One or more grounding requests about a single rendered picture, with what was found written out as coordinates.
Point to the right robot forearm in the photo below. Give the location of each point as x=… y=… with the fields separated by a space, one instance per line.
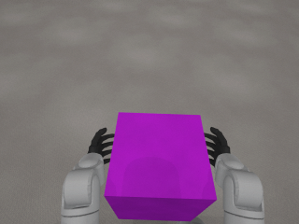
x=242 y=191

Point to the carton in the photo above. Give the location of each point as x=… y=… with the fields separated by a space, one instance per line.
x=159 y=168

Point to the left robot forearm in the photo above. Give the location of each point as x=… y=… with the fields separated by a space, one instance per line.
x=81 y=191

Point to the right robot hand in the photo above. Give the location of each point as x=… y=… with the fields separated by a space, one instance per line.
x=220 y=146

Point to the left robot hand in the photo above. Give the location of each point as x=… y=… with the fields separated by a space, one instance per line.
x=97 y=146

